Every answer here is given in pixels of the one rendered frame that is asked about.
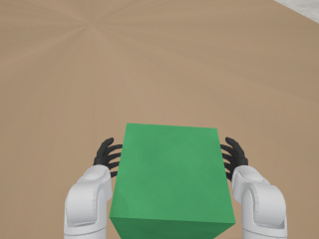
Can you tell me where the left robot hand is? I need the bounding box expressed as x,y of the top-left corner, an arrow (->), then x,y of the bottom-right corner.
93,137 -> 123,178

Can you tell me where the left robot forearm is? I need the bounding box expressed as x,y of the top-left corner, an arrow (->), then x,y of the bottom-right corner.
64,164 -> 113,239

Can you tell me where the right robot forearm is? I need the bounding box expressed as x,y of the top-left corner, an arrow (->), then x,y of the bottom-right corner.
231,165 -> 288,239

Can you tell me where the carton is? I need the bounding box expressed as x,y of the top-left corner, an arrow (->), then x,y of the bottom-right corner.
109,122 -> 236,239

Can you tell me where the right robot hand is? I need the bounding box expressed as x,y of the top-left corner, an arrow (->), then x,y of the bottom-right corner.
220,137 -> 248,182

